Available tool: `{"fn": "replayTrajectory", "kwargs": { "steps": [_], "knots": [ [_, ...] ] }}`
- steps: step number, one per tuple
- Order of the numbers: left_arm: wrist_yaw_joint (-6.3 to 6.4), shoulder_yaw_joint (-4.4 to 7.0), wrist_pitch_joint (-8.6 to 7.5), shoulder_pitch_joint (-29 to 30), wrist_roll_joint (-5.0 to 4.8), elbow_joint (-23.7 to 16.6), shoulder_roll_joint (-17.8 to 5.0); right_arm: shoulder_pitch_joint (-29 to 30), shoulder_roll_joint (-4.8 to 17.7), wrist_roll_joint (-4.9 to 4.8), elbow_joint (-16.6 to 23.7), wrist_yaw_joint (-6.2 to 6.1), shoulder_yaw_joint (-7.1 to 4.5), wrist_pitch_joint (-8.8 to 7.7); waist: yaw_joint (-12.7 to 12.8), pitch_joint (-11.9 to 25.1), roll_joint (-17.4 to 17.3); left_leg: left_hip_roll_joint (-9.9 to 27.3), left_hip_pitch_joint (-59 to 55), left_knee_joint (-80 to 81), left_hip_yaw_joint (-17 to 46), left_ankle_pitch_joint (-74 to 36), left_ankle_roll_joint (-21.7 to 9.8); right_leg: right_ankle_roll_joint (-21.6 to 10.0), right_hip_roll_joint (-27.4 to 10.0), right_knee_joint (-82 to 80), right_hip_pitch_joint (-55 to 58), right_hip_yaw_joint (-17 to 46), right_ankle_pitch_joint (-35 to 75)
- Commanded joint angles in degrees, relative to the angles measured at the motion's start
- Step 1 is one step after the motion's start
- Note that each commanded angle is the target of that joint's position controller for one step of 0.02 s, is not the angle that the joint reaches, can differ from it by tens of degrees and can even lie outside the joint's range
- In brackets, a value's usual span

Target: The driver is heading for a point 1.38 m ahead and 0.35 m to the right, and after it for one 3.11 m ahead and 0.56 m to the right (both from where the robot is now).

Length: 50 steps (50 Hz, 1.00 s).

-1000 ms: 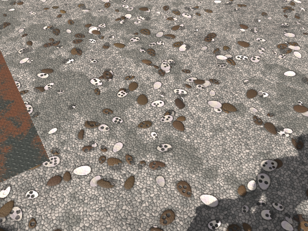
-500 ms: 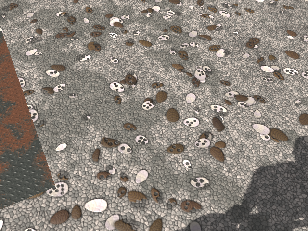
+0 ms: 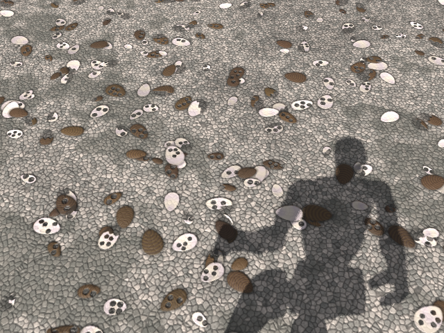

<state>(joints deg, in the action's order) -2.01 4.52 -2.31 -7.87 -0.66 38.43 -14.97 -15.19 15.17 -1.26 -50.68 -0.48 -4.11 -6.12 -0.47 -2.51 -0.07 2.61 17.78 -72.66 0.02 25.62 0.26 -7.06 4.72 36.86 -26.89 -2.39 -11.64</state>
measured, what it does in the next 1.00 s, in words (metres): walks ahead, turning right: left foot, then right foot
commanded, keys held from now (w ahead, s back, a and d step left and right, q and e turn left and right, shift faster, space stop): w+e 0.70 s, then w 0.30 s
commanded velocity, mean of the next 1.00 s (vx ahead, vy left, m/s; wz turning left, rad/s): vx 0.50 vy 0.00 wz -0.51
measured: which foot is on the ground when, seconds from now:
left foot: up 0.00-0.38, down 0.40-0.92, up 0.94-1.00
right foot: down 0.00-0.42, up 0.44-0.88, down 0.90-1.00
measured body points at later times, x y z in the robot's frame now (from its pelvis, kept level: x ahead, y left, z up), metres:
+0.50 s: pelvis +0.28 +0.04 +0.01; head +0.31 +0.03 +0.46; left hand +0.42 +0.29 -0.10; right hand +0.39 -0.26 -0.07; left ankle +0.37 +0.13 -0.72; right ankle +0.13 -0.05 -0.64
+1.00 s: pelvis +0.51 -0.11 +0.01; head +0.54 -0.14 +0.46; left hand +0.81 +0.00 -0.07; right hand +0.39 -0.37 -0.12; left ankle +0.44 +0.10 -0.63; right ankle +0.53 -0.22 -0.72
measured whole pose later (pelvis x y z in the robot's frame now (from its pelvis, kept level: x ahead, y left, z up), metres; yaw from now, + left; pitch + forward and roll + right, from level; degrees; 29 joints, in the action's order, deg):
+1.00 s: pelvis +0.51 -0.11 +0.01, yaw -31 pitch +2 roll +1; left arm -1.9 2.7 -2.8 -6.7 -0.5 34.9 -15.5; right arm -18.0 17.3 -1.7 -50.6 0.8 -2.7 -4.7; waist -2.7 -3.1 0.1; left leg 3.4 15.2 -63.7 -1.1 27.9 -0.2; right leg -3.7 1.6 33.4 -25.5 -1.5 -10.2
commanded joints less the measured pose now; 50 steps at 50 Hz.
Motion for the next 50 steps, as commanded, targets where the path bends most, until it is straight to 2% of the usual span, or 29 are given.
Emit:
{"fn": "replayTrajectory", "kwargs": {
  "steps": [1, 2, 4, 7, 11, 15, 17, 19, 20, 21, 22, 23, 24, 25, 26, 27, 29, 32, 35, 38, 41, 43, 44, 45, 46, 47, 48, 49, 50],
  "knots": [
    [0.72, 1.78, -1.24, -4.6, 0.12, -2.3, -6.4, 3.5, 7.0, 0.98, 6.4, -0.34, -1.69, -2.15, 0.7, 6.4, -0.8, 3.6, 24.4, 2.8, 5.7, -5.6, -0.8, -10.8, -16.6, -21.0, 23.4, 28.3, 7.8],
    [0.86, 1.54, -1.28, -2.9, 0.53, -3.3, -5.9, 1.6, 7.3, 1.26, 6.2, -0.23, -2.02, -0.95, -1.3, 6.2, 0.4, 4.6, 19.5, 5.5, 5.9, -7.4, -0.3, -9.9, -14.8, -22.0, 17.8, 25.3, 9.8],
    [1.17, 1.89, -1.65, -3.1, 0.25, -3.5, -7.0, 2.0, 6.1, 1.95, 6.6, -0.3, -1.96, 0.5, -2.0, 6.0, 0.6, 3.9, 16.2, 10.3, 4.2, -10.2, 1.2, -9.8, -12.9, -23.0, 12.0, 21.5, 14.8],
    [2.5, 2.41, -1.66, -7.6, -0.31, -1.9, -8.8, 9.1, 4.2, 2.5, 9.3, -0.77, -1.25, 1.07, 0.1, 4.7, 1.7, 2.4, 18.0, 21.1, 3.8, -19.6, 3.1, -8.8, -11.4, -23.5, 10.9, 18.9, 15.5],
    [3.18, 2.37, -0.99, -11.3, -0.81, -0.2, -8.7, 17.2, 3.4, 1.64, 11.8, -0.04, -0.49, 0.48, 3.4, 3.4, 4.4, -0.7, 15.7, 36.4, 4.2, -30.0, 3.2, -5.8, -9.5, -22.3, 12.2, 18.9, 7.9],
    [2.88, 2.42, -0.7, -14.0, -1.17, 0.8, -8.4, 21.1, 5.1, 0.76, 13.9, 1.34, -0.64, -0.78, 4.7, 3.1, 5.6, -2.8, 12.9, 43.3, 4.9, -27.8, 2.2, -5.3, -11.1, -18.0, 16.3, 23.8, 4.5],
    [3.13, 2.5, -0.35, -13.9, -1.01, 0.8, -8.5, 20.1, 6.5, 0.51, 14.1, 1.83, -1.16, -1.59, 3.8, 3.4, 7.3, -3.5, 10.0, 45.5, 4.9, -22.7, 1.1, -4.8, -11.9, -14.8, 18.8, 27.1, 5.5],
    [3.37, 2.14, -0.04, -12.0, -0.97, -0.2, -7.4, 13.0, 8.1, 0.54, 12.4, 1.77, -2.16, -2.35, -0.2, 5.8, 8.9, -3.6, -0.1, 49.3, 3.7, -21.6, -1.4, -2.8, -10.1, -9.3, 18.3, 27.6, 9.6],
    [3.15, 1.14, -0.34, -10.7, -0.6, -1.3, -4.7, 5.6, 10.4, 1.5, 11.4, 1.44, -3.05, -2.7, -3.8, 11.5, 6.8, 2.0, -13.1, 47.7, 8.0, -21.5, -4.6, -0.7, -7.4, 1.2, 13.5, 24.4, 10.1],
    [3.1, 0.05, -0.74, -15.4, -0.78, -2.5, -1.2, -3.6, 15.1, 2.72, 10.4, 0.9, -4.22, -2.52, -4.5, 20.7, -4.9, 15.2, -34.7, 47.9, 26.4, -17.7, -12.4, 3.7, -0.4, 20.6, -2.8, 16.4, -3.4],
    [3.35, -0.25, -0.97, -19.6, -1.83, -3.0, -3.1, -6.3, 14.3, 1.55, 8.3, 1.5, -4.21, -1.83, -3.1, 23.4, -18.4, 22.9, -40.3, 53.3, 46.2, -4.7, -17.7, 5.1, -0.2, 33.1, -16.1, 13.5, -22.8],
    [3.35, 1.02, -0.71, -16.5, -2.08, -2.0, -8.6, -3.0, 8.9, 0.7, 9.7, 1.39, -2.8, -1.39, -4.1, 15.2, -10.6, 21.0, -33.9, 54.8, 40.8, 2.0, -15.3, 5.7, -4.1, 38.2, -20.7, 14.2, -18.8],
    [3.26, 1.33, -0.3, -11.4, -1.37, -2.8, -9.7, -0.1, 6.7, 1.0, 10.4, 1.12, -1.98, -0.7, -4.3, 9.3, -6.4, 18.2, -26.4, 55.5, 31.8, -1.0, -12.7, 5.9, -6.1, 38.9, -20.6, 12.0, -13.9],
    [3.13, 1.37, -0.11, -8.9, -0.67, -3.5, -8.9, 2.3, 5.5, 1.39, 10.3, 1.05, -1.4, -0.27, -3.2, 5.2, -4.3, 15.5, -19.5, 57.3, 25.5, -6.5, -11.6, 6.0, -7.6, 36.5, -19.0, 11.1, -10.5],
    [2.86, 1.52, 0.08, -7.8, -0.45, -4.0, -8.0, 3.6, 4.4, 1.67, 9.9, 0.96, -0.95, -0.18, -1.9, 3.1, -4.9, 13.5, -15.2, 58.7, 21.0, -11.1, -10.8, 6.0, -9.2, 33.9, -17.2, 11.0, -8.4],
    [2.51, 1.35, 0.31, -8.4, -0.83, -4.2, -6.9, 4.1, 4.3, 1.88, 9.5, 0.91, -0.82, -0.25, -1.0, 2.2, -5.9, 12.1, -12.1, 60.3, 17.1, -13.9, -10.3, 5.9, -10.3, 32.6, -15.0, 10.3, -7.2],
    [2.19, 0.84, 0.69, -8.0, -1.06, -4.8, -4.8, 3.7, 5.2, 1.56, 8.5, 1.02, -1.21, -0.75, -0.5, 1.9, -6.0, 11.6, -10.5, 62.2, 12.0, -19.7, -11.0, 6.3, -11.1, 30.3, -15.0, 9.0, -5.6],
    [2.07, 0.47, 0.85, -5.4, -0.72, -5.8, -4.3, 3.1, 7.6, 1.6, 7.1, 0.93, -1.9, -0.97, -0.5, 1.9, -4.4, 12.2, -12.0, 63.3, 6.2, -28.1, -11.8, 7.3, -11.7, 23.8, -17.1, 8.6, 0.4],
    [1.13, -0.08, 0.26, -1.2, -0.82, -6.3, -3.7, 3.0, 8.8, 1.3, 6.3, 0.64, -1.97, -0.4, -2.0, 1.3, -3.9, 10.4, -13.2, 63.4, -0.5, -31.2, -10.1, 7.2, -11.2, 13.3, -14.8, 6.1, 10.0],
    [0.08, -1.01, -0.4, 5.0, -0.62, -7.9, -2.0, -0.8, 10.0, 0.72, 4.6, 0.68, -1.9, 0.2, -4.5, -0.2, -2.9, 10.5, -14.2, 63.4, -3.2, -30.8, -9.6, 6.3, -9.5, 4.0, -10.9, 3.2, 13.2],
    [-0.65, -0.95, -0.6, 8.4, -0.74, -9.7, -2.9, -3.5, 11.7, -0.37, 2.9, 0.93, -2.17, 1.16, -4.5, -1.8, -3.5, 13.1, -19.4, 61.9, -3.4, -35.0, -9.4, 4.4, -8.0, -1.3, -10.3, 1.8, 7.9],
    [-0.77, -0.05, -0.62, 6.4, -0.21, -9.8, -5.0, -3.4, 13.3, -0.86, 2.4, 0.7, -2.45, 1.85, -1.7, 0.2, -5.3, 13.7, -22.3, 56.1, -4.7, -51.6, -8.4, 2.3, -5.2, -3.9, -4.5, -0.4, 2.6],
    [-0.62, 1.0, -0.53, 0.8, 0.08, -8.4, -6.9, -2.9, 13.9, -1.0, 2.2, 0.47, -2.43, 2.24, 2.2, 3.8, -5.7, 12.7, -21.9, 48.9, -6.5, -60.4, -7.3, 0.8, -3.2, -6.4, 4.2, -1.7, 3.4],
    [-0.13, 2.53, -0.3, -8.1, 0.11, -5.7, -9.6, -3.1, 12.9, -0.79, 2.1, 0.19, -1.85, 2.39, 6.6, 8.8, -4.9, 10.7, -16.6, 38.2, -8.8, -61.4, -5.6, -0.9, -1.8, -8.4, 18.3, -1.9, 7.4],
    [0.95, 3.95, 0.27, -17.9, 0.3, -3.9, -14.4, -3.3, 9.6, 1.12, 3.8, 0.02, -0.38, 1.99, 10.1, 16.4, 1.9, 8.0, -1.7, 19.8, -9.7, -40.6, -3.2, -4.4, -12.3, -5.2, 37.6, 11.6, 12.7],
    [0.93, 3.82, -0.04, -16.6, 0.21, -3.9, -18.5, -9.8, 3.2, 1.75, 5.2, 0.94, 1.87, 0.66, 3.7, 24.2, 15.1, -2.4, 18.5, 1.2, -4.0, 7.9, -0.5, -14.5, -26.5, -12.1, 51.3, 41.5, 4.2],
    [0.65, 2.55, -0.43, -18.1, 0.19, -4.3, -13.0, -4.7, 9.4, -0.3, 4.4, 1.53, 0.37, -0.43, 7.9, 25.6, 8.0, -0.8, 23.3, -4.3, 4.6, 8.2, -1.0, -13.7, -26.5, -16.0, 50.3, 43.7, 0.4],
    [0.55, 1.78, -0.88, -15.0, 0.3, -3.7, -11.3, 0.8, 10.4, -1.72, 6.7, 1.73, 0.01, -0.85, 7.5, 16.1, 7.3, 1.4, 27.4, -4.3, 3.4, 3.7, -1.4, -11.3, -24.1, -16.9, 43.3, 33.8, 4.9],
    [0.54, 1.25, -1.14, -11.4, 0.05, -3.5, -9.9, 2.4, 9.5, -1.01, 6.9, 1.38, 0.31, -0.97, 5.2, 11.2, 3.7, 3.8, 26.1, -0.2, 2.9, -1.4, -1.6, -9.4, -21.3, -17.6, 35.0, 27.0, 9.9]
  ]
}}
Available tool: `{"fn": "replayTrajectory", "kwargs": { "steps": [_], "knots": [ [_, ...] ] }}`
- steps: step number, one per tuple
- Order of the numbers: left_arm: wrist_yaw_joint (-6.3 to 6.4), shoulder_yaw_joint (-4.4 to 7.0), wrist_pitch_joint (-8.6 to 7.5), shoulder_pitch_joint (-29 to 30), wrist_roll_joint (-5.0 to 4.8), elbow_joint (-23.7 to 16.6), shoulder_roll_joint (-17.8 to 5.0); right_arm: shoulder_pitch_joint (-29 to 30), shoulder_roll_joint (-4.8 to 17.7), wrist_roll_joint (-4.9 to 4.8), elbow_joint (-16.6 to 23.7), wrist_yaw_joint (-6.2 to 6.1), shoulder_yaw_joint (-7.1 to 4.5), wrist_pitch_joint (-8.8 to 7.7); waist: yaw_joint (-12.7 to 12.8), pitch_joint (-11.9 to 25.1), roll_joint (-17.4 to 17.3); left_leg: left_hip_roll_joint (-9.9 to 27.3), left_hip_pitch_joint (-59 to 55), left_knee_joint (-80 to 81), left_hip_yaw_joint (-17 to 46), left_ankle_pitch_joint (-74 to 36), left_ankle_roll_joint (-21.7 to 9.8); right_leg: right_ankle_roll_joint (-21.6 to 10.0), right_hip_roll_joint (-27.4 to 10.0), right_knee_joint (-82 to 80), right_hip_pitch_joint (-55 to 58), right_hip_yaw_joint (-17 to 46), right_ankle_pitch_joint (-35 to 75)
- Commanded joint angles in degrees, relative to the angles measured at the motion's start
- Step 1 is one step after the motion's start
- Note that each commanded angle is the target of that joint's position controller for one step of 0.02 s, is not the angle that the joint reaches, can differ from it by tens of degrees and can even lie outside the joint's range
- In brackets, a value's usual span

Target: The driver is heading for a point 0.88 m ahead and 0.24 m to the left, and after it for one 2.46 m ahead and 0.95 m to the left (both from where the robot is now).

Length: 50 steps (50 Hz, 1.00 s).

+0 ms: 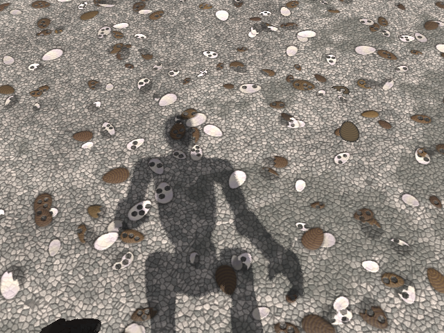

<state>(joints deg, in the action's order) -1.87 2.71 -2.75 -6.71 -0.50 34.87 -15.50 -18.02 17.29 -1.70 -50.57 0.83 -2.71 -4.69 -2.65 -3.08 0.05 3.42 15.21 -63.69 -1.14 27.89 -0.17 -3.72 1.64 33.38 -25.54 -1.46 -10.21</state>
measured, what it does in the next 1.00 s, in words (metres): walks ahead: left foot, then right foot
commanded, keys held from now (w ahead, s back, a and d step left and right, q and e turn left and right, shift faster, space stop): w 0.10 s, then no key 0.90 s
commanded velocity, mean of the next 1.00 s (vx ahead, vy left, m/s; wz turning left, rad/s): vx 0.17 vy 0.00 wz -0.04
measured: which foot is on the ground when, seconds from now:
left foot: up 0.00-0.34, down 0.36-1.00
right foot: down 0.00-0.40, up 0.42-0.64, down 0.66-1.00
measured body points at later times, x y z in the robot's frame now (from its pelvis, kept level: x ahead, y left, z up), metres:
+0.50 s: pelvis +0.21 +0.04 +0.00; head +0.25 +0.05 +0.45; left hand +0.30 +0.32 -0.13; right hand +0.38 -0.21 -0.10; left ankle +0.32 +0.14 -0.73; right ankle +0.12 -0.10 -0.68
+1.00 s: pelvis +0.28 +0.02 +0.01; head +0.29 +0.02 +0.46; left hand +0.34 +0.27 -0.13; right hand +0.38 -0.24 -0.13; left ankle +0.32 +0.14 -0.73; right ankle +0.24 -0.11 -0.73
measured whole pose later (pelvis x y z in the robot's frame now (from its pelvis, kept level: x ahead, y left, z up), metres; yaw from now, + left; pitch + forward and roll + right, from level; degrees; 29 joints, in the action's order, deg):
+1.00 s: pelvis +0.28 +0.02 +0.01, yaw -1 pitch -1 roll +0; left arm 2.0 1.7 -1.0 -14.1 0.3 55.1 -12.2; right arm -7.5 13.6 0.3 -55.0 -0.7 -1.7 0.2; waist 0.0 -1.6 -0.3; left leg 0.0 17.1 -29.7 -0.8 11.8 -0.3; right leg 1.2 -1.4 30.7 -10.3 0.7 -19.6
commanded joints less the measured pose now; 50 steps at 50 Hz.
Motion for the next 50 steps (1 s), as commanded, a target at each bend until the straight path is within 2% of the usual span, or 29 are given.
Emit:
{"fn": "replayTrajectory", "kwargs": {
  "steps": [1, 2, 3, 5, 8, 11, 13, 15, 17, 18, 19, 20, 21, 22, 23, 24, 26, 28, 30, 32, 33, 34, 35, 36, 37, 41, 45, 50],
  "knots": [
    [0.26, 2.57, -0.88, -9.4, 0.18, -0.2, -7.8, 5.6, 7.3, 0.55, 6.6, -0.16, -1.34, -2.14, 5.4, 8.7, 3.0, 4.3, 25.9, -5.6, 3.9, -6.6, -0.8, -11.8, -16.2, -15.8, 26.7, 21.6, 12.5],
    [0.23, 2.11, -1.16, -7.6, 0.67, -0.5, -6.4, 4.0, 6.9, 0.69, 6.1, -0.08, -1.43, -1.45, 3.3, 7.7, 3.7, 5.3, 22.2, -4.0, 4.4, -8.8, -0.5, -11.5, -14.9, -18.0, 21.9, 19.1, 13.9],
    [0.24, 2.1, -1.52, -6.8, 0.72, -0.4, -6.2, 2.6, 5.9, 0.68, 5.7, -0.04, -1.31, -0.76, 2.1, 7.5, 4.0, 5.4, 20.2, -2.5, 4.4, -10.1, -0.1, -11.8, -14.6, -20.1, 19.4, 18.1, 13.4],
    [0.37, 2.31, -2.38, -6.6, 0.38, 0.6, -7.0, 2.5, 4.2, 1.1, 5.7, -0.21, -0.98, 0.37, 1.1, 5.8, 3.6, 5.5, 20.0, 1.0, 3.9, -12.8, 1.2, -12.5, -14.4, -23.1, 15.9, 15.1, 14.4],
    [1.27, 2.49, -2.43, -6.6, 0.77, 2.4, -8.0, 7.1, 3.0, 2.22, 7.0, -0.49, -0.52, 0.63, 1.4, 2.7, 2.6, 4.4, 20.1, 11.8, 3.0, -20.9, 2.9, -10.8, -12.2, -22.7, 13.5, 8.0, 28.0],
    [2.0, 2.56, -1.69, -8.7, 0.7, 4.3, -8.8, 11.9, 1.6, 2.14, 7.9, 0.3, 0.22, -0.07, 3.7, 3.4, 3.4, 1.2, 14.1, 24.5, 1.1, -32.4, 2.5, -8.0, -9.6, -20.8, 13.1, 3.2, 30.5],
    [2.11, 2.53, -1.31, -10.3, 0.47, 5.9, -9.1, 13.5, 2.3, 1.85, 8.4, 0.78, 0.09, -0.17, 4.5, 4.1, 4.2, -0.1, 12.0, 28.5, 1.7, -35.5, 1.9, -7.4, -10.8, -19.3, 15.4, 4.1, 28.7],
    [2.24, 2.49, -0.92, -10.1, 0.15, 7.0, -9.1, 14.2, 3.6, 2.11, 8.9, 1.18, -0.34, -0.24, 4.2, 4.3, 4.9, -0.6, 11.9, 31.5, 2.6, -32.6, 0.4, -6.5, -12.2, -16.1, 18.8, 5.8, 27.4],
    [2.49, 2.5, -0.45, -8.7, -0.19, 7.9, -9.0, 11.5, 5.0, 2.68, 8.2, 1.3, -1.02, -0.4, 1.9, 5.4, 4.8, -1.4, 8.0, 35.6, 2.4, -31.7, -1.4, -4.6, -12.3, -10.8, 20.6, 7.0, 26.0],
    [2.6, 2.25, -0.31, -8.9, -0.08, 8.2, -8.1, 8.1, 6.1, 3.15, 6.9, 1.08, -1.54, -0.55, 0.6, 7.1, 3.8, -2.4, 2.4, 38.3, 1.4, -36.5, -2.5, -3.1, -9.9, -5.9, 20.4, 6.2, 26.5],
    [2.72, 1.72, -0.45, -11.2, 0.99, 8.1, -6.7, 5.3, 9.5, 3.59, 6.6, 0.6, -2.29, -0.77, 0.6, 11.0, -0.8, 2.8, -6.4, 36.8, 5.7, -60.2, -4.4, -0.2, -5.6, 2.5, 17.4, 3.9, 19.5],
    [2.54, 0.37, -0.78, -19.8, 1.83, 9.1, -2.7, 4.2, 10.6, 4.54, 7.0, 0.14, -2.03, -0.35, 3.7, 19.1, -10.6, 14.7, -23.4, 33.3, 17.6, -75.3, -13.4, 3.8, -0.9, 16.9, 5.4, 3.0, -6.5],
    [2.49, 0.2, -0.09, -20.6, 1.01, 10.4, -3.4, 2.5, 5.6, 3.48, 6.1, 0.24, -0.88, 0.59, 1.9, 24.2, -14.6, 18.6, -24.8, 36.4, 25.4, -69.8, -18.5, 6.2, 0.2, 25.8, 1.6, 6.1, -29.3],
    [2.5, 1.13, 0.98, -17.9, -0.28, 10.1, -7.2, 4.0, 4.5, 2.39, 6.1, 0.74, -0.33, 1.14, 1.5, 21.3, -10.1, 16.8, -20.0, 39.7, 25.4, -53.0, -17.3, 6.5, -1.6, 28.8, -0.5, 8.3, -30.5],
    [2.97, 1.47, 2.28, -14.2, -0.69, 9.7, -7.6, 7.3, 4.2, 2.19, 6.4, 0.87, -0.24, 1.61, 1.9, 16.2, -6.5, 15.1, -14.8, 42.2, 23.8, -38.9, -15.1, 6.7, -3.1, 29.6, -2.8, 7.3, -28.1],
    [3.47, 1.67, 3.6, -11.8, -0.32, 9.5, -7.4, 10.7, 3.7, 2.34, 6.9, 0.87, 0.11, 1.97, 2.4, 11.6, -5.3, 13.6, -8.4, 45.0, 21.6, -28.7, -13.6, 7.0, -4.3, 27.3, -3.2, 6.6, -25.8],
    [4.32, 1.67, 5.28, -11.2, 0.26, 9.6, -6.2, 15.6, 4.3, 3.25, 7.4, 0.38, -0.12, 2.71, 4.3, 8.0, -8.7, 10.0, 1.8, 49.4, 17.7, -14.8, -11.0, 7.3, -5.5, 19.4, 2.8, 5.6, -20.4],
    [4.69, 1.29, 5.14, -12.8, 0.62, 11.4, -4.4, 16.5, 3.9, 3.55, 7.0, -0.21, -0.18, 3.04, 4.7, 8.3, -9.5, 7.6, 5.3, 50.0, 13.2, -14.1, -10.3, 7.0, -4.7, 12.4, 9.0, 3.9, -16.2],
    [4.49, 1.2, 4.64, -13.3, 0.75, 12.8, -3.7, 16.0, 3.7, 2.9, 6.1, -0.7, -0.18, 3.2, 4.7, 9.6, -8.1, 7.1, 5.4, 49.3, 11.5, -11.9, -10.1, 6.2, -4.2, 5.2, 13.4, 2.6, -8.4],
    [4.07, 1.08, 4.38, -13.5, 1.38, 14.0, -3.1, 15.7, 3.0, 2.13, 5.2, -0.99, 0.11, 3.56, 5.3, 9.0, -6.9, 5.7, 7.5, 48.6, 10.1, -3.5, -8.0, 5.0, -3.3, -2.6, 18.4, 1.2, -1.4],
    [3.99, 1.02, 4.31, -12.5, 2.13, 13.6, -3.5, 14.4, 1.8, 2.18, 4.4, -0.94, 0.56, 3.58, 5.0, 7.6, -5.5, 4.5, 8.8, 48.3, 9.7, 1.2, -5.4, 3.9, -4.6, -5.3, 19.1, 2.8, 0.0],
    [4.17, 1.11, 4.2, -11.0, 2.36, 12.7, -5.3, 13.7, 1.5, 2.54, 4.0, -0.85, 0.71, 3.61, 3.9, 5.0, -3.2, 2.7, 9.2, 46.2, 8.5, 2.8, -3.1, 2.3, -7.9, -9.1, 17.0, 6.5, -2.7],
    [4.23, 1.98, 4.09, -9.4, 1.53, 13.6, -8.6, 12.4, 1.7, 2.48, 4.2, -0.83, 0.3, 3.7, 1.0, 2.2, 3.9, -1.0, 5.2, 44.7, 4.2, -1.3, -1.5, 1.0, -7.3, -9.4, 8.4, 6.7, -14.0],
    [4.05, 1.51, 3.45, -8.2, 1.45, 13.6, -6.1, 13.5, 2.3, 2.88, 3.8, -1.06, 0.29, 3.74, 1.9, 1.3, 4.7, -1.4, 0.1, 41.6, 3.4, -6.1, -0.8, 1.4, -6.6, -11.8, 3.5, 6.6, -18.6],
    [4.03, 1.04, 2.8, -7.5, 1.77, 14.0, -4.6, 13.2, 2.0, 2.68, 3.5, -1.23, 0.21, 3.77, 1.3, 1.3, 5.6, -1.4, -2.3, 40.2, 3.2, -9.3, -1.2, 2.4, -6.6, -12.9, 2.2, 6.5, -17.8],
    [3.96, 0.83, 1.03, -8.5, 1.06, 15.7, -4.1, 11.6, 1.4, 2.52, 1.3, -1.58, 0.2, 3.95, 1.8, 2.7, 3.4, -1.4, -2.7, 38.5, 2.9, -17.4, -2.5, 3.9, -5.9, -10.5, 6.9, 5.3, -6.2],
    [4.08, 0.67, 1.05, -9.9, 0.81, 17.5, -4.1, 11.9, 1.4, 2.12, -0.3, -1.44, 0.09, 3.97, 2.7, 4.2, 1.4, -1.4, -3.9, 37.1, 2.5, -25.2, -2.3, 3.6, -5.3, -8.7, 9.9, 4.5, 0.7],
    [4.11, 0.42, 1.45, -9.7, 0.68, 19.2, -3.8, 11.7, 1.7, 1.85, -2.4, -1.78, -0.08, 4.5, 2.8, 4.6, 0.0, -1.3, -5.1, 36.3, 2.4, -29.2, -2.3, 3.5, -4.8, -8.1, 11.6, 3.7, 4.6]
  ]
}}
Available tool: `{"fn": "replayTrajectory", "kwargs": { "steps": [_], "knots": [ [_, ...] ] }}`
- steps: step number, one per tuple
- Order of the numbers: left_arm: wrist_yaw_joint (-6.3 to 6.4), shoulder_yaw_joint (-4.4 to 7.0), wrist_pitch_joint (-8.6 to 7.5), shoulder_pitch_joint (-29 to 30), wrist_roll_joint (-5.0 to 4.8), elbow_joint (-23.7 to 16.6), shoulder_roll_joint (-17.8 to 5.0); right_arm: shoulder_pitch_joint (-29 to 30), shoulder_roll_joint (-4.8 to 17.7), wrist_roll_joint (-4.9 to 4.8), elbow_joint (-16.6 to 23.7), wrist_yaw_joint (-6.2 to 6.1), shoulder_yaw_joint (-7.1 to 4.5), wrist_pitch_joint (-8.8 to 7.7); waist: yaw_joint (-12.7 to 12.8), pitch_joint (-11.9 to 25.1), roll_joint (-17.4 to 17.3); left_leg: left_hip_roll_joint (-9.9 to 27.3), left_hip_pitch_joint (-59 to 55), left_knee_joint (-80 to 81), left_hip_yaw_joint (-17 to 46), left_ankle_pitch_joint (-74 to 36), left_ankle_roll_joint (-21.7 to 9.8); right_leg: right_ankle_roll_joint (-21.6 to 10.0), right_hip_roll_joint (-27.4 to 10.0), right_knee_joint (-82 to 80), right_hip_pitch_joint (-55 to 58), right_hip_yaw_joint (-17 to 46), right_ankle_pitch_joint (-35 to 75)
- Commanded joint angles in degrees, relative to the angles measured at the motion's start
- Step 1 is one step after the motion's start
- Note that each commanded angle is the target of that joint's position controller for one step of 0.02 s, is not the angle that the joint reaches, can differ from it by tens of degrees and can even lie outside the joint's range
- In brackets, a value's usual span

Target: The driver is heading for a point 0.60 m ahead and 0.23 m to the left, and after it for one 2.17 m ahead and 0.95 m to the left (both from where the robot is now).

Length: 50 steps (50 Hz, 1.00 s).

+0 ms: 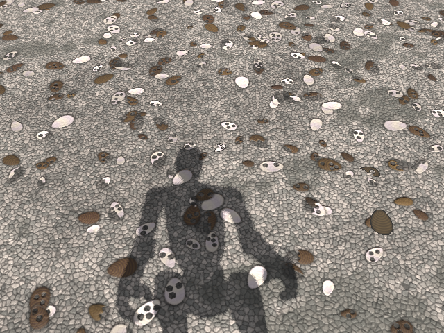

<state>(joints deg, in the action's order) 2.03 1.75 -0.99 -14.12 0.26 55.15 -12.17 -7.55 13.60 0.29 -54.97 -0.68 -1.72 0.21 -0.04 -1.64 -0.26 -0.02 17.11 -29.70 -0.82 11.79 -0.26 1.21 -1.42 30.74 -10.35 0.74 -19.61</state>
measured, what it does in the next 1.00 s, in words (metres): walks ahead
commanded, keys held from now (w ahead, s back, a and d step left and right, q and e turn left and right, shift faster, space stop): no key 0.56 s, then w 0.44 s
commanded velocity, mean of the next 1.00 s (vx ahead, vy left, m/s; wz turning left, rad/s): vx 0.12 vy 0.00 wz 0.00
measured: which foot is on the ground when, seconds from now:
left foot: down 0.00-1.00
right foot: down 0.00-0.82, up 0.84-1.00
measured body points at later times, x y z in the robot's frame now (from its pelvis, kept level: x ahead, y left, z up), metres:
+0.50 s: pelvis +0.01 +0.00 +0.00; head +0.02 -0.01 +0.45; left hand +0.03 +0.25 -0.15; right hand +0.09 -0.26 -0.15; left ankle +0.04 +0.12 -0.73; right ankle -0.03 -0.13 -0.73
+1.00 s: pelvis +0.11 +0.03 +0.01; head +0.12 +0.04 +0.46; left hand +0.19 +0.29 -0.13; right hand +0.06 -0.21 -0.14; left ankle +0.05 +0.11 -0.73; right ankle +0.10 -0.12 -0.65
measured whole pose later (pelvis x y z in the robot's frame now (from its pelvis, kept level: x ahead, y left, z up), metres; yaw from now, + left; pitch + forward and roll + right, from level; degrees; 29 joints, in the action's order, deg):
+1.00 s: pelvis +0.11 +0.03 +0.01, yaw +1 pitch +1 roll +0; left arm 0.0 3.3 -5.8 -12.7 -1.9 57.1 -14.1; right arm -23.5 10.9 -0.2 -63.9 1.0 -1.4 -5.6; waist -2.3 0.8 1.2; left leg -1.9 4.2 -19.6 -2.9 16.3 -2.9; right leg -3.5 -4.0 65.1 -30.7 -0.5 -14.7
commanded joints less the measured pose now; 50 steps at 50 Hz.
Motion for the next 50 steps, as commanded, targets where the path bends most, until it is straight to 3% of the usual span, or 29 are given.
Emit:
{"fn": "replayTrajectory", "kwargs": {
  "steps": [1, 28, 30, 32, 33, 34, 36, 37, 38, 40, 41, 42, 43, 44, 45, 46, 48, 50],
  "knots": [
    [0.21, 1.33, -0.25, -2.2, -0.09, -0.7, -7.0, 1.1, 5.5, -0.17, 1.6, -0.38, -1.09, -0.3, 0.2, 3.1, 0.3, 2.1, -7.2, 2.2, 2.1, -13.5, -2.1, -1.5, -1.6, -5.5, -3.5, 1.4, 14.4],
    [0.54, -0.02, 0.14, -3.7, 0.08, 6.6, -4.7, 0.2, 4.9, -0.35, -5.5, -1.54, -1.18, 0.7, -0.1, -0.3, 0.3, 1.8, -7.5, 4.3, 2.2, -7.1, -1.5, -1.2, -0.3, -8.8, -4.4, -0.6, 7.0],
    [0.71, 0.17, 0.35, -5.5, -0.35, 7.4, -5.0, -1.4, 4.8, -0.67, -6.5, -1.62, -1.29, 0.85, 0.0, -0.2, 1.0, -0.1, -6.3, 3.4, 0.5, 9.8, -1.8, -2.4, 0.5, -9.2, -5.2, -1.0, -7.2],
    [0.99, 0.67, 0.26, -5.1, -0.76, 6.4, -6.4, -1.1, 5.4, -0.86, -6.1, -1.61, -1.62, 0.37, 0.4, -4.4, 2.1, -0.9, -0.1, 1.9, 0.2, 24.3, -2.7, -5.1, -1.0, -10.2, -8.2, 1.8, -21.2],
    [0.99, 0.85, -0.17, -6.1, -1.01, 6.2, -6.8, -0.2, 4.9, -0.91, -5.5, -1.42, -1.55, -0.36, 0.9, -6.2, 2.6, -0.7, 2.4, 0.7, 0.4, 25.2, -2.9, -6.4, -2.7, -11.3, -8.7, 4.4, -24.2],
    [0.88, 1.17, -0.78, -7.8, -1.34, 6.4, -7.5, 0.4, 4.1, -1.05, -5.0, -1.09, -1.44, -1.31, 1.6, -7.1, 4.2, -0.9, 4.9, -1.9, -0.2, 22.7, -2.7, -8.0, -5.3, -13.1, -7.5, 8.3, -25.9],
    [0.53, 2.31, -1.85, -9.7, -1.82, 6.8, -10.3, 1.6, 2.0, -1.54, -4.0, -0.06, -1.16, -3.16, 2.1, -8.0, 10.6, -1.4, 9.5, -11.9, -3.5, 12.4, -2.2, -12.4, -13.6, -18.9, -3.8, 19.5, -28.0],
    [0.34, 2.43, -2.21, -8.7, -1.86, 6.3, -10.2, 1.6, 1.9, -1.72, -3.8, 0.4, -1.13, -3.85, 1.5, -9.0, 10.6, 0.2, 9.8, -13.9, -2.3, 11.4, -3.1, -13.6, -16.0, -19.9, -4.8, 22.2, -26.2],
    [0.09, 2.28, -2.55, -6.9, -1.91, 5.6, -9.6, -0.1, 1.4, -2.09, -4.0, 0.78, -1.04, -4.46, -0.1, -9.5, 10.4, 0.8, 7.8, -11.6, -2.1, 12.2, -4.2, -13.2, -16.0, -18.9, -6.2, 21.3, -23.4],
    [-0.52, 1.87, -2.74, -2.4, -2.07, 3.9, -8.2, -9.0, 2.2, -2.41, -7.2, 0.92, -1.71, -5.04, -4.6, -8.1, 7.9, -0.9, -7.1, -0.1, -3.1, 10.3, -4.9, -9.3, -9.9, -11.9, -12.2, 12.4, -14.5],
    [-0.7, 1.59, -3.18, 0.1, -1.81, 2.4, -7.4, -15.9, 5.3, -1.92, -9.2, 0.8, -2.86, -5.23, -7.1, -5.4, 1.7, 2.8, -16.1, 4.2, 4.5, 8.1, -6.0, -6.6, -5.2, 0.4, -17.1, 5.9, -1.7],
    [-0.52, 0.85, -4.11, 0.7, -1.54, 0.0, -3.9, -24.0, 12.6, -1.96, -10.7, 1.14, -4.79, -5.5, -8.7, -1.3, -15.5, 14.3, -25.6, 14.1, 27.0, 13.6, -12.7, -2.3, 2.8, 21.2, -27.9, -4.0, -1.1],
    [-0.47, 0.96, -5.14, 1.8, -2.21, -1.1, -4.4, -26.1, 11.0, -0.9, -10.8, 1.73, -3.69, -6.33, -8.3, 1.4, -15.8, 22.2, -27.6, 20.3, 44.1, 14.7, -17.7, -2.4, 3.8, 36.0, -34.2, 2.0, -11.7],
    [-1.03, 1.25, -5.76, 1.8, -3.32, -1.2, -5.3, -20.8, 7.6, -0.67, -9.4, 1.65, -2.4, -7.06, -5.1, -1.9, -8.5, 22.8, -25.7, 19.0, 40.2, 13.0, -16.8, -4.1, 0.2, 43.0, -38.5, 5.2, -8.9],
    [-1.58, 1.12, -6.09, 1.4, -3.37, -0.7, -4.8, -17.3, 5.4, -0.68, -7.9, 1.8, -1.69, -7.37, -3.7, -2.7, -5.1, 20.1, -23.8, 18.6, 32.4, 10.4, -14.9, -5.6, -2.2, 44.3, -39.1, 4.9, -3.8],
    [-1.75, 1.48, -6.32, 1.8, -2.9, -0.6, -5.0, -15.2, 4.9, -0.69, -7.1, 2.01, -1.28, -7.33, -2.5, -3.7, -2.6, 18.1, -22.1, 19.3, 26.2, 6.9, -13.2, -6.2, -4.2, 41.6, -39.4, 4.0, 1.2],
    [-2.13, 2.48, -5.9, 2.9, -2.04, -0.8, -6.3, -15.3, 2.5, -0.34, -6.7, 1.85, -0.21, -6.57, -1.8, -3.5, -3.7, 13.9, -19.1, 20.6, 16.3, -3.7, -10.4, -5.7, -6.0, 35.2, -35.0, 2.2, 6.5],
    [-2.58, 2.27, -5.08, 4.5, -1.75, -1.3, -4.4, -18.0, 3.2, -0.22, -7.0, 0.99, -0.04, -5.83, -1.9, -3.4, -3.9, 12.4, -18.4, 21.6, 11.6, -10.3, -10.4, -4.0, -5.8, 30.1, -34.1, -0.1, 8.8]
  ]
}}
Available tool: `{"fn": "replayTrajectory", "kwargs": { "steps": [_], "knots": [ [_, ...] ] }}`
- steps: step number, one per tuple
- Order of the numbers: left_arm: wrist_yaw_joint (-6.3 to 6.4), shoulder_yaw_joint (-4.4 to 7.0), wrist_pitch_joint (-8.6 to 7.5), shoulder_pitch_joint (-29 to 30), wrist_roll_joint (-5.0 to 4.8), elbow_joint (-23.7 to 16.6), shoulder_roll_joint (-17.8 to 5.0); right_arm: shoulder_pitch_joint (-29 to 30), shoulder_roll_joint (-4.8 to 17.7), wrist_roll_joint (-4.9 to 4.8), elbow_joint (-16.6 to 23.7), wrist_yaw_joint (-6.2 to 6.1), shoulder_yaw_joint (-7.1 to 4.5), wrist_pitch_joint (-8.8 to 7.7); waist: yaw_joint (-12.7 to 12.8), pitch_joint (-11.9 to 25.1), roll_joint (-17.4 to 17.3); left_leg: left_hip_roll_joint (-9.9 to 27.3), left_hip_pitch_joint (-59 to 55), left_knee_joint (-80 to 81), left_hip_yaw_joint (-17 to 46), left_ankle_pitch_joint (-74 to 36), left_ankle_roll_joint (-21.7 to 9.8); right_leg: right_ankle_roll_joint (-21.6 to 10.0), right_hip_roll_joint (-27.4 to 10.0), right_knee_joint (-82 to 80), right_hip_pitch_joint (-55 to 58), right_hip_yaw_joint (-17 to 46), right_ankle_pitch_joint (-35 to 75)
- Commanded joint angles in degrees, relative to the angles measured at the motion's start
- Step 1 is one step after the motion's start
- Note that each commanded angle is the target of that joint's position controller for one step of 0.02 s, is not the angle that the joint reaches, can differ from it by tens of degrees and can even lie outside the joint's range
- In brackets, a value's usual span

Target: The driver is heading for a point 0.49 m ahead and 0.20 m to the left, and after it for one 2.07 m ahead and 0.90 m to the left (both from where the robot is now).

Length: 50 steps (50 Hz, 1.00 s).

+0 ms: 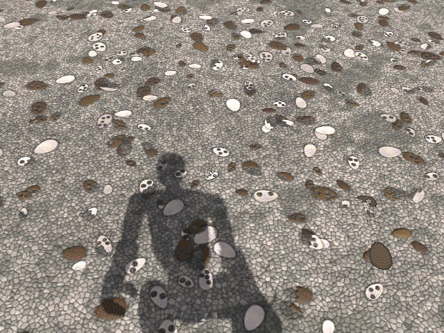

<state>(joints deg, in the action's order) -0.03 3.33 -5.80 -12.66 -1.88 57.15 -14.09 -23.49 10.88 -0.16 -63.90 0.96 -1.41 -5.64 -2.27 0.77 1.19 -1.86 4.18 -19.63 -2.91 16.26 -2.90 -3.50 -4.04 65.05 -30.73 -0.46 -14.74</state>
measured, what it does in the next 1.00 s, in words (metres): walks ahead, turning left: right foot, then left foot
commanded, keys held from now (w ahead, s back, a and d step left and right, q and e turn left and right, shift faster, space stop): w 0.04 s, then w+q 0.68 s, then q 0.28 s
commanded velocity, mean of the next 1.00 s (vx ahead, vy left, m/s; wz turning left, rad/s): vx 0.42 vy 0.00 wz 0.44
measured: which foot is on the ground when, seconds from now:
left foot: down 0.00-0.28, up 0.30-0.80, down 0.82-1.00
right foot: up 0.00-0.26, down 0.28-0.80, up 0.82-1.00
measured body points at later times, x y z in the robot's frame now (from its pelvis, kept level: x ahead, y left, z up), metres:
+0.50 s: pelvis +0.26 -0.06 +0.00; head +0.28 -0.06 +0.45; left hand +0.27 +0.22 -0.13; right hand +0.40 -0.32 -0.13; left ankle +0.26 +0.10 -0.66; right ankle +0.29 -0.16 -0.74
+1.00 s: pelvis +0.48 +0.06 -0.01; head +0.53 +0.11 +0.44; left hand +0.48 +0.38 -0.13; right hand +0.73 -0.12 -0.11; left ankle +0.51 +0.15 -0.74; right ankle +0.54 -0.10 -0.65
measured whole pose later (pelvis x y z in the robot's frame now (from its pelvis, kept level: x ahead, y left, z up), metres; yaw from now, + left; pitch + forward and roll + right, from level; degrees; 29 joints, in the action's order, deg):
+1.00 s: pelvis +0.48 +0.06 -0.01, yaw +29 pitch +3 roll -1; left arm 1.8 4.0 -4.1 -5.7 0.1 46.9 -17.4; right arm -10.0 16.2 0.1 -42.1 1.1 -5.0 -1.8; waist -0.5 -4.9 1.1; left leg -4.9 22.0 -26.5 0.3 7.0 -5.9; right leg 3.1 -4.1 68.7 -32.5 2.6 -24.2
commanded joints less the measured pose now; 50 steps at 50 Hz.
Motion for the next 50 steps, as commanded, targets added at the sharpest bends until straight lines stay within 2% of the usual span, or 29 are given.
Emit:
{"fn": "replayTrajectory", "kwargs": {
  "steps": [1, 4, 7, 9, 11, 12, 13, 14, 15, 16, 17, 18, 19, 21, 25, 31, 34, 36, 38, 39, 40, 41, 42, 43, 44, 45, 46, 48, 50],
  "knots": [
    [-0.58, 0.38, 0.0, 5.5, 0.53, -4.4, -1.6, -2.5, 7.0, 0.29, 2.1, -1.13, -0.45, 0.27, 0.1, -6.4, -4.9, 14.1, -4.5, 12.2, 12.3, -16.2, -8.0, 1.7, -3.0, -8.1, -13.9, 0.4, 5.3],
    [-0.86, -0.65, -0.08, 14.6, 0.69, -8.1, -0.1, -2.9, 9.1, 0.25, 3.2, -2.07, -0.79, 0.73, -1.4, -8.2, -4.8, 12.8, 0.9, 14.0, 9.9, -15.7, -8.1, 3.4, -0.7, -22.8, -8.8, -1.2, 11.8],
    [-1.61, -0.74, -0.36, 18.9, 0.24, -10.0, -1.9, -4.8, 10.2, -0.61, 3.2, -2.33, -1.47, 0.82, -1.7, -9.1, -6.1, 13.8, 1.5, 14.1, 10.3, -14.6, -8.1, 3.7, 1.0, -30.1, -4.1, -1.2, 15.3],
    [-1.96, -0.46, -0.69, 19.5, 0.08, -10.9, -3.4, -4.7, 10.3, -1.21, 3.3, -2.48, -1.92, 0.99, -0.5, -9.3, -6.2, 15.5, -1.4, 12.5, 11.3, -16.3, -7.3, 2.9, 1.1, -33.6, -2.6, 0.5, 15.5],
    [-2.02, 0.51, -1.15, 16.3, 0.07, -10.8, -6.0, -3.4, 11.0, -1.15, 4.0, -2.51, -2.52, 1.39, 2.4, -6.7, -7.3, 16.2, -4.0, 7.6, 11.5, -25.3, -6.0, 1.7, 2.4, -35.3, 3.5, 0.4, 13.0],
    [-1.76, 1.51, -1.27, 11.4, 0.07, -9.7, -7.8, -2.4, 11.3, -0.86, 4.5, -2.41, -2.69, 1.64, 5.2, -3.0, -7.9, 15.0, -3.9, 1.2, 10.4, -34.5, -4.9, 0.7, 3.8, -35.2, 10.8, -0.5, 11.1],
    [-1.26, 2.94, -1.21, 1.4, -0.15, -7.0, -10.2, -1.4, 10.4, -0.3, 5.4, -2.23, -2.41, 1.96, 9.9, 3.3, -7.8, 11.8, -0.1, -10.4, 8.5, -37.4, -3.2, -0.8, 4.1, -34.8, 24.0, -0.6, 10.0],
    [-0.58, 4.06, -1.04, -9.0, 0.92, -5.5, -14.7, -1.4, 7.8, 0.75, 7.6, -2.03, -1.44, 2.1, 12.9, 13.0, -2.1, 7.6, 11.7, -28.7, 6.2, -22.2, -1.1, -4.2, -7.2, -33.8, 41.7, 11.5, 4.2],
    [-1.11, 4.44, -0.73, -11.7, 1.98, -4.5, -18.2, -9.7, -1.9, -0.65, 8.5, -1.75, 0.72, 1.05, 7.6, 23.2, 16.9, -1.7, 30.0, -48.8, 5.8, 14.8, 1.8, -12.8, -21.4, -44.1, 56.9, 40.2, -9.3],
    [-1.3, 2.78, -0.96, -9.0, 1.81, -5.2, -11.7, -6.7, 4.8, -2.48, 8.0, -1.8, -0.87, 0.25, 8.6, 18.8, 12.9, 1.2, 34.9, -56.6, 11.7, 15.8, 1.1, -11.2, -19.7, -50.7, 51.3, 44.4, -16.0],
    [-1.19, 1.73, -1.23, -3.2, 1.42, -6.1, -8.1, -1.0, 8.3, -3.31, 10.0, -2.0, -1.98, -0.05, 7.5, 9.1, 9.1, 4.0, 38.5, -58.2, 10.1, 10.7, 0.0, -8.0, -18.2, -50.9, 42.7, 33.9, -14.5],
    [-1.24, 1.16, -1.42, 1.4, 1.5, -6.7, -6.4, 1.5, 8.4, -2.83, 10.4, -2.46, -2.24, 0.02, 5.7, 4.9, 4.1, 7.0, 36.0, -56.5, 9.2, 5.1, -0.4, -6.6, -16.3, -51.7, 33.7, 25.6, -6.8],
    [-1.37, 0.88, -1.58, 3.8, 1.98, -6.4, -4.9, 2.3, 7.8, -1.95, 10.6, -2.7, -2.78, 0.4, 4.1, 2.3, 3.0, 8.8, 33.0, -53.7, 9.1, 1.9, -0.5, -5.6, -14.1, -53.0, 26.9, 18.9, -0.7],
    [-1.31, 0.72, -1.75, 5.0, 2.74, -5.3, -3.5, 0.7, 5.5, -2.01, 10.9, -2.39, -3.22, 2.0, 1.5, 0.8, 5.3, 10.7, 28.1, -50.3, 9.2, -0.2, -0.9, -5.0, -11.4, -55.7, 21.0, 10.5, 3.4],
    [-0.11, 1.63, -2.08, 3.4, 2.63, -4.0, -6.2, 6.2, 5.6, -1.54, 14.8, -2.24, -3.81, 4.01, 0.8, -3.2, 2.4, 11.7, 34.1, -44.9, 9.4, -5.5, 0.0, -7.2, -12.5, -59.4, 19.4, 3.5, 8.0],
    [1.43, 2.4, -1.03, -0.4, 2.45, -4.0, -9.2, 17.4, 5.3, -0.98, 19.0, 0.2, -3.16, 3.16, 4.0, -5.6, 0.1, 10.3, 36.2, -27.2, 4.8, -18.6, 1.0, -5.9, -11.4, -59.8, 24.3, -6.7, 13.1],
    [1.53, 2.82, -0.01, -4.1, 1.74, -3.5, -10.4, 23.2, 5.0, -1.03, 21.9, 1.4, -2.59, 3.06, 6.2, -7.1, -0.3, 9.4, 37.5, -21.4, 2.0, -17.1, 0.1, -5.4, -12.6, -57.9, 30.1, -9.4, 14.9],
    [1.36, 3.19, 0.88, -5.2, 1.16, -3.4, -11.2, 25.0, 5.6, -1.2, 23.7, 2.1, -2.61, 3.16, 6.3, -7.3, 0.4, 8.3, 37.2, -18.9, 0.2, -12.7, -1.1, -4.6, -13.6, -55.0, 34.2, -10.7, 19.5],
    [1.63, 3.63, 1.97, -3.2, 0.84, -4.4, -12.9, 22.6, 7.7, -0.81, 24.6, 2.53, -3.63, 3.23, 3.5, -4.7, 2.7, 4.0, 30.4, -17.5, -3.7, -7.4, -2.7, -3.0, -13.2, -45.8, 35.7, -12.8, 44.3],
    [1.85, 3.81, 2.7, -2.4, 0.62, -4.9, -13.6, 17.0, 9.7, -0.87, 23.7, 2.58, -4.73, 3.17, 0.4, -1.1, 3.6, 1.0, 23.3, -16.6, -5.3, -6.2, -4.0, -1.9, -12.4, -37.0, 35.4, -13.4, 54.8],
    [1.98, 3.56, 3.1, -1.5, 0.29, -5.5, -13.2, 7.7, 12.9, -0.9, 21.5, 2.14, -6.53, 2.95, -4.4, 3.9, 2.7, -1.9, 10.4, -11.4, -5.4, -12.9, -5.9, 0.4, -9.9, -24.6, 31.5, -14.4, 54.4],
    [1.92, 2.81, 2.57, -2.6, 1.56, -6.9, -11.3, 1.4, 18.2, -0.7, 20.2, 0.67, -8.43, 3.37, -6.4, 9.1, -3.6, 4.2, -6.3, -10.5, 4.9, -27.7, -8.9, 4.4, -6.7, -7.2, 17.6, -14.4, 32.7],
    [1.13, 0.28, 1.04, -8.3, 3.74, -9.9, -2.9, 5.0, 24.6, 0.76, 21.9, 0.13, -8.73, 3.25, 2.0, 16.1, -17.7, 21.3, -24.0, -9.5, 35.5, -44.3, -20.8, 8.4, 5.3, 14.3, -5.7, -8.4, -23.1],
    [0.48, 0.94, -0.57, -5.0, 1.77, -9.5, -8.1, 2.3, 21.0, 0.91, 23.9, 0.58, -7.71, 3.12, -2.9, 26.4, -8.5, 24.0, -25.6, -5.4, 42.2, -45.1, -23.4, 7.6, 5.0, 19.7, -6.6, 4.7, -25.1],
    [0.48, 1.38, -0.94, 0.2, -0.19, -11.5, -9.1, 5.0, 17.9, 0.72, 23.9, 0.78, -6.82, 2.82, -2.8, 19.6, -5.9, 21.7, -20.8, -4.7, 33.2, -46.3, -21.0, 6.3, 2.8, 18.8, -10.3, 5.0, -19.9],
    [1.07, 1.27, -0.92, 1.5, 0.4, -11.2, -8.6, 8.6, 15.3, -0.62, 24.1, 0.63, -6.3, 2.64, -0.9, 12.3, -1.9, 17.9, -12.1, -4.0, 25.9, -42.2, -17.4, 5.8, 0.3, 13.5, -11.0, 4.5, -14.6],
    [1.78, 1.67, -0.35, 1.8, 1.6, -10.7, -9.0, 12.1, 13.4, -1.04, 24.9, 0.23, -5.84, 2.85, 1.0, 8.3, -1.1, 15.6, -4.1, -2.4, 22.3, -39.0, -15.3, 6.0, -1.4, 9.5, -8.8, 4.4, -11.2],
    [2.14, 2.34, 1.6, 0.2, 2.02, -11.2, -9.7, 14.9, 12.8, 0.38, 26.2, -0.18, -5.41, 3.19, 4.0, 6.5, -2.3, 13.6, 6.6, 0.1, 19.5, -40.3, -14.6, 6.2, -1.6, 5.7, -2.0, 4.5, -8.5],
    [2.39, 1.97, 2.64, -0.3, 2.49, -12.0, -7.7, 14.3, 14.2, 0.52, 26.3, -0.58, -5.83, 3.03, 4.8, 7.1, -3.0, 12.4, 9.3, 0.2, 17.5, -44.6, -14.7, 7.1, -0.4, 0.8, -0.7, 4.0, -6.4]
  ]
}}
Velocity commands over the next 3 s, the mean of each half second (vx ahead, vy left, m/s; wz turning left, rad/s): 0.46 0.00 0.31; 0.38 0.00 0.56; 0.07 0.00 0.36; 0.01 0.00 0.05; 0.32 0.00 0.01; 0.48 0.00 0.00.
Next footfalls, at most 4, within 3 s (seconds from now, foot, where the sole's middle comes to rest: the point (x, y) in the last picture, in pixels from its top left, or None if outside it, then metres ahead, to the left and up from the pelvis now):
0.28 right None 0.33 -0.16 -0.78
0.82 left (163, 329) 0.55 0.17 -0.78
1.32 right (208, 272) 0.73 0.03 -0.78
1.62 left None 0.53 0.21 -0.78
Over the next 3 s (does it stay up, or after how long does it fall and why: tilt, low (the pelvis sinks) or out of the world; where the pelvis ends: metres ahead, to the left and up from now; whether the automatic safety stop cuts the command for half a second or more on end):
stays up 0.92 0.40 0.00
